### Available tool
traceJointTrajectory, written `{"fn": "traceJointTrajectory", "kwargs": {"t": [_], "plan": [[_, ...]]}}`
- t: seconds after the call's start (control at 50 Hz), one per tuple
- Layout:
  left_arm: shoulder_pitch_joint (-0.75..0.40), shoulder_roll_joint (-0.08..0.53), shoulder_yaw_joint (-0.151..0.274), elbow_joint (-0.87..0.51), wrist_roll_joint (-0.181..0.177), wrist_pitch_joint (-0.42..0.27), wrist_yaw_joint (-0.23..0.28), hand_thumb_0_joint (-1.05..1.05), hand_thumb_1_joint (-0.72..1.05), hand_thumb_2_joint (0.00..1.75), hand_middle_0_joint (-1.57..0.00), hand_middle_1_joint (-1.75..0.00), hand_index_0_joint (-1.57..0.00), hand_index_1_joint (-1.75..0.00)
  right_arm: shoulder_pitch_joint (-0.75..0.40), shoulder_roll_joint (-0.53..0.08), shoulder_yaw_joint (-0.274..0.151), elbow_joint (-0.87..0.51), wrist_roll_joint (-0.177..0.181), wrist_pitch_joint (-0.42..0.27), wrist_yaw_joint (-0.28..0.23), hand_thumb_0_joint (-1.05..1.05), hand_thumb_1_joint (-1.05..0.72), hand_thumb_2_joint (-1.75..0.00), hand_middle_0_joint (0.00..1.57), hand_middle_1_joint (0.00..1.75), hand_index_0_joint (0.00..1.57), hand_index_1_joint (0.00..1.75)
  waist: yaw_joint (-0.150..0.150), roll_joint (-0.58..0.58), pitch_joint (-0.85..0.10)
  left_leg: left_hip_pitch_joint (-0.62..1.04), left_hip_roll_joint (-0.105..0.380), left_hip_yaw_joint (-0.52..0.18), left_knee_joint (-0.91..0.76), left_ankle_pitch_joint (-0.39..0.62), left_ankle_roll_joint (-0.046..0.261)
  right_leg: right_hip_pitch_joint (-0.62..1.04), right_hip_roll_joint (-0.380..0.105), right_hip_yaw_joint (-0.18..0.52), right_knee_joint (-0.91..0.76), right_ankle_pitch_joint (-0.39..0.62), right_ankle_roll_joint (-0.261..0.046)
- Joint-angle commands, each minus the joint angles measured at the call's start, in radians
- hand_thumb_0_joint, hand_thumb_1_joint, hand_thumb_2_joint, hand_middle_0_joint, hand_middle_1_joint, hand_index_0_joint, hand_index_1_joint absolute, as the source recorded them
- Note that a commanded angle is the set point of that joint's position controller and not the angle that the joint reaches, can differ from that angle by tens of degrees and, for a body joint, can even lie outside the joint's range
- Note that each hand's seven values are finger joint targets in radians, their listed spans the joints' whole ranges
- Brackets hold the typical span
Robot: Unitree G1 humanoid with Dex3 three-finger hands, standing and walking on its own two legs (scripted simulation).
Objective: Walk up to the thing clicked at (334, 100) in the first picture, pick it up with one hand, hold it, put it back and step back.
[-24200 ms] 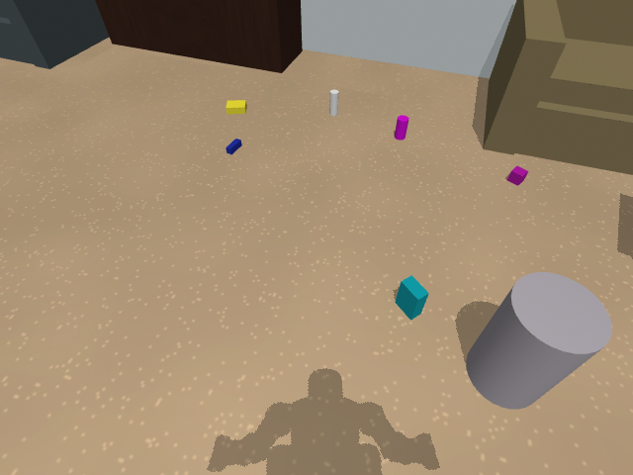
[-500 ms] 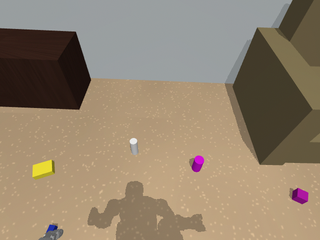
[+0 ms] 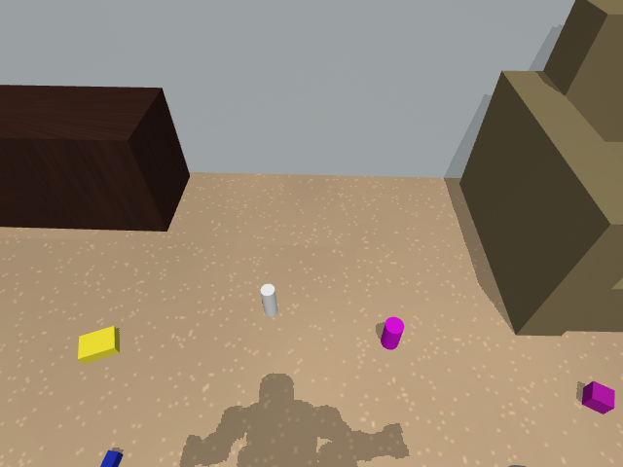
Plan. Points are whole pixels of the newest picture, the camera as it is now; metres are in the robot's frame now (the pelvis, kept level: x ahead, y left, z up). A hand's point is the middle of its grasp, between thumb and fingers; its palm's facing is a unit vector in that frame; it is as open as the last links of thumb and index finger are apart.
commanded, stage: stand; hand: left
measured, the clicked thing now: (269, 300) +0.78 +0.18 -0.71
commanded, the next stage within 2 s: walk up in 0.68 s
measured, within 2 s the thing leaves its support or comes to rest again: neither
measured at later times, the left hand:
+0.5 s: hand out of the picture +0.07 +0.23 -0.15, palm faces -0.03 -0.94 -0.35, open 7.3 cm
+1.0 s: hand out of the picture +0.05 +0.32 -0.17, palm faces +0.01 -0.94 -0.35, open 7.4 cm
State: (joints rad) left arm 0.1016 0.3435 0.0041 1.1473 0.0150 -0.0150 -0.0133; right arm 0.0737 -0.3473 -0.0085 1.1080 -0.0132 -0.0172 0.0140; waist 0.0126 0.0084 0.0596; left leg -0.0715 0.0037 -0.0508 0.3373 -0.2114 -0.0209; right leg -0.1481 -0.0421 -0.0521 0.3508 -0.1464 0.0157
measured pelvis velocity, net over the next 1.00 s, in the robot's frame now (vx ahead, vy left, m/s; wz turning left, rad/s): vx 0.03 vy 0.03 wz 0.00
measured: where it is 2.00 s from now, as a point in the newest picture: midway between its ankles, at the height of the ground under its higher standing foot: (322, 429)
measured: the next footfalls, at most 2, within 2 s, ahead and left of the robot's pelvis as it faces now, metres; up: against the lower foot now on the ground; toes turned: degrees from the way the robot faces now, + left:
left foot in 0.98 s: +0.12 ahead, +0.15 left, +0.00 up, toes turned +3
right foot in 1.46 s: +0.37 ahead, -0.17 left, +0.00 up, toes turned -7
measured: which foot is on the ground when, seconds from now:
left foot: down 0.00-0.70, up 0.72-0.96, down 0.98-1.00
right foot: down 0.00-0.98, up 1.00-1.00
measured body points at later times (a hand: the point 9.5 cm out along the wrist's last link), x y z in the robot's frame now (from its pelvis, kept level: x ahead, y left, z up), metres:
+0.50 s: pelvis -0.01 -0.02 +0.00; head -0.01 -0.03 +0.45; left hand +0.07 +0.28 -0.12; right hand +0.05 -0.33 -0.14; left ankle -0.01 +0.13 -0.75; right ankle +0.03 -0.13 -0.75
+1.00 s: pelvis +0.03 +0.03 -0.02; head +0.02 +0.05 +0.43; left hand +0.05 +0.36 -0.15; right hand +0.08 -0.32 -0.11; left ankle +0.08 +0.15 -0.75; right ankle +0.03 -0.12 -0.74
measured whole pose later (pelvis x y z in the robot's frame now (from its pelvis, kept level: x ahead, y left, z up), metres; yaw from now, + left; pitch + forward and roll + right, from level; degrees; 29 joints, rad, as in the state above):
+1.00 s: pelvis +0.03 +0.03 -0.02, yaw +0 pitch -4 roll -2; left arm 0.29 0.42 0.09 1.02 0.05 0.02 -0.06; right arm 0.28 -0.44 -0.11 0.99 -0.05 -0.04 0.06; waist 0.01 0.00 0.03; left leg -0.28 0.07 0.04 0.60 -0.27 0.01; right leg -0.19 -0.03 -0.02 0.58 -0.39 -0.02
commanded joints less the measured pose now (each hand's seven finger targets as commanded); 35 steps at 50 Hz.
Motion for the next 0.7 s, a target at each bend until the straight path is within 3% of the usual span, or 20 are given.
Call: {"fn": "traceJointTrajectory", "kwargs": {"t": [0.0, 0.02, 0.1, 0.2, 0.26, 0.42, 0.62, 0.64, 0.66, 0.68], "plan": [[-0.055, 0.228, 0.036, -0.059, -0.005, -0.027, 0.018, 0.0, 0.9, 0.9, -0.2, -0.3, -0.2, -0.3, -0.029, -0.198, -0.04, -0.048, 0.005, -0.015, -0.013, 0.0, -0.9, -0.9, 0.2, 0.3, 0.2, 0.3, -0.007, -0.009, -0.06, -0.065, 0.111, -0.066, -0.083, 0.087, 0.029, 0.054, -0.095, 0.108, -0.061, 0.05, -0.029], [-0.054, 0.225, 0.035, -0.059, -0.004, -0.025, 0.017, 0.0, 0.9, 0.9, -0.2, -0.3, -0.2, -0.3, -0.038, -0.202, -0.042, -0.049, 0.004, -0.012, -0.013, 0.0, -0.9, -0.9, 0.2, 0.3, 0.2, 0.3, -0.004, -0.009, -0.054, -0.065, 0.107, -0.063, -0.082, 0.049, 0.03, 0.036, -0.093, 0.11, -0.072, -0.002, -0.03], [-0.049, 0.227, 0.035, -0.059, -0.003, -0.026, 0.016, 0.0, 0.9, 0.9, -0.2, -0.3, -0.2, -0.3, -0.029, -0.21, -0.041, -0.043, 0.004, -0.011, -0.01, 0.0, -0.9, -0.9, 0.2, 0.3, 0.2, 0.3, 0.002, -0.018, -0.051, -0.099, 0.104, -0.066, -0.082, 0.011, 0.032, 0.051, -0.095, 0.122, -0.084, -0.048, -0.029], [-0.048, 0.229, 0.036, -0.062, -0.005, -0.029, 0.015, 0.0, 0.9, 0.9, -0.2, -0.3, -0.2, -0.3, -0.008, -0.211, -0.037, -0.04, 0.002, -0.015, -0.012, 0.0, -0.9, -0.9, 0.2, 0.3, 0.2, 0.3, -0.005, -0.002, -0.093, -0.087, 0.114, -0.066, -0.076, 0.088, 0.03, 0.087, -0.101, 0.118, -0.056, 0.079, -0.036], [-0.047, 0.231, 0.036, -0.059, -0.008, -0.028, 0.014, 0.0, 0.9, 0.9, -0.2, -0.3, -0.2, -0.3, -0.007, -0.212, -0.034, -0.036, 0.004, -0.013, -0.013, 0.0, -0.9, -0.9, 0.2, 0.3, 0.2, 0.3, -0.001, -0.012, -0.094, -0.061, 0.114, -0.063, -0.065, 0.1, 0.028, 0.068, -0.097, 0.12, -0.064, 0.078, -0.036], [-0.052, 0.238, 0.038, -0.059, -0.008, -0.02, 0.012, 0.0, 0.9, 0.9, -0.2, -0.3, -0.2, -0.3, 0.032, -0.211, -0.028, -0.025, 0.001, -0.006, -0.015, 0.0, -0.9, -0.9, 0.2, 0.3, 0.2, 0.3, -0.005, -0.018, -0.041, -0.109, 0.112, -0.059, -0.073, 0.006, 0.027, 0.03, -0.094, 0.134, -0.087, -0.055, -0.035], [-0.067, 0.238, 0.039, -0.071, -0.006, -0.022, 0.01, 0.0, 0.9, 0.9, -0.2, -0.3, -0.2, -0.3, 0.046, -0.215, -0.028, -0.031, 0.0, -0.008, -0.014, 0.0, -0.9, -0.9, 0.2, 0.3, 0.2, 0.3, -0.007, -0.024, -0.055, -0.104, 0.109, -0.052, -0.054, 0.017, 0.027, 0.025, -0.097, 0.15, -0.103, -0.098, -0.035], [-0.069, 0.243, 0.04, -0.071, -0.006, -0.021, 0.011, 0.0, 0.9, 0.9, -0.2, -0.3, -0.2, -0.3, 0.052, -0.206, -0.027, -0.03, -0.001, -0.005, -0.013, 0.0, -0.9, -0.9, 0.2, 0.3, 0.2, 0.3, -0.008, -0.036, -0.044, -0.108, 0.105, -0.047, -0.049, -0.004, 0.027, 0.008, -0.1, 0.157, -0.118, -0.136, -0.035], [0.042, 0.301, 0.105, -0.108, 0.012, -0.025, -0.011, 0.0, 0.9, 0.9, -0.2, -0.3, -0.2, -0.3, 0.1, -0.272, -0.07, -0.083, -0.019, -0.018, 0.004, 0.0, -0.9, -0.9, 0.2, 0.3, 0.2, 0.3, 0.014, -0.08, -0.139, -0.192, 0.037, 0.003, 0.09, -0.397, 0.077, 0.137, -0.058, 0.178, -0.1, -0.544, -0.088], [0.113, 0.338, 0.125, -0.084, 0.024, -0.025, -0.015, 0.0, 0.9, 0.9, -0.2, -0.3, -0.2, -0.3, 0.094, -0.272, -0.078, -0.088, -0.03, -0.015, 0.01, 0.0, -0.9, -0.9, 0.2, 0.3, 0.2, 0.3, 0.047, -0.148, -0.08, -0.375, -0.001, 0.066, 0.245, -0.462, 0.069, 0.187, -0.156, 0.314, -0.183, -0.747, -0.13]]}}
